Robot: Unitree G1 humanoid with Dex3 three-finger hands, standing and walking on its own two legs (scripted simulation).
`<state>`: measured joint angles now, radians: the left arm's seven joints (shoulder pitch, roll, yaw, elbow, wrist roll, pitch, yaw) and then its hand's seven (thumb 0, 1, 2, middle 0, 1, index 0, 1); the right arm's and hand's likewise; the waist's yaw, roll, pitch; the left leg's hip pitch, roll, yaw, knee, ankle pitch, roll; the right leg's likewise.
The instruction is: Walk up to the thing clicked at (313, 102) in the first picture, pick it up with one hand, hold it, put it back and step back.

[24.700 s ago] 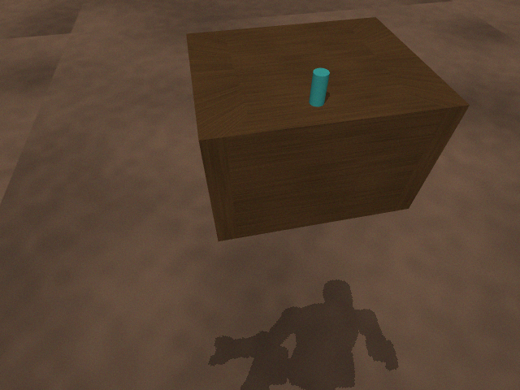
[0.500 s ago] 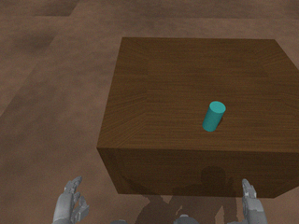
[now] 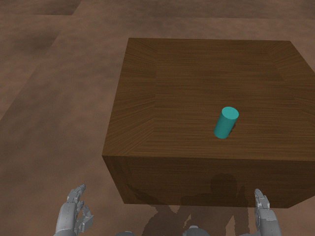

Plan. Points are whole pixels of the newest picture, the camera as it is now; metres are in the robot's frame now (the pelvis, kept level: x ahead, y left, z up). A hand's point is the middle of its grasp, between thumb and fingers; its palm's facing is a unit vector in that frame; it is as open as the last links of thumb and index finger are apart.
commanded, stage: home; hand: right
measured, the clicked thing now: (225, 123) +0.49 -0.20 -0.06
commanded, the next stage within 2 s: stand in 0.64 s
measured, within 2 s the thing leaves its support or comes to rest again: neither
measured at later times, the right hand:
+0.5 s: hand out of the picture +0.14 -0.22 -0.10, palm faces -0.05 +0.93 -0.36, open 17.3 cm
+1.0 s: hand out of the picture +0.04 -0.26 -0.12, palm faces -0.01 +0.94 -0.33, open 14.0 cm
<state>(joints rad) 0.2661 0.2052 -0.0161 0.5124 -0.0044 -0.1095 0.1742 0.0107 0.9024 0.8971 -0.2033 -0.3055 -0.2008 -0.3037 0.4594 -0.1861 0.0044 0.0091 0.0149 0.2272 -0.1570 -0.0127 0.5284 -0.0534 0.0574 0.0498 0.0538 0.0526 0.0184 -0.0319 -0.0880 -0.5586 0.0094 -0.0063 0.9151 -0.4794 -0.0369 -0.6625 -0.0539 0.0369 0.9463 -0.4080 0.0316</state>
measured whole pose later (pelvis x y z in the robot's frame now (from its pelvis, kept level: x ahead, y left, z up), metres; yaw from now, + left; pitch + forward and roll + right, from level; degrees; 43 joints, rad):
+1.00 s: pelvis +0.00 -0.02 +0.04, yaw +0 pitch -3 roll +0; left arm 0.15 0.31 0.01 1.05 0.02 0.00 0.00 0.01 0.91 0.89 -0.20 -0.30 -0.20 -0.30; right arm 0.25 -0.33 -0.01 1.02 -0.03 -0.01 -0.01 -0.01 0.09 -0.47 0.17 0.23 0.17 0.24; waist -0.01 0.00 0.04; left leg -0.18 0.05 -0.03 0.54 -0.30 -0.06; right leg -0.27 -0.02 -0.01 0.57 -0.24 0.00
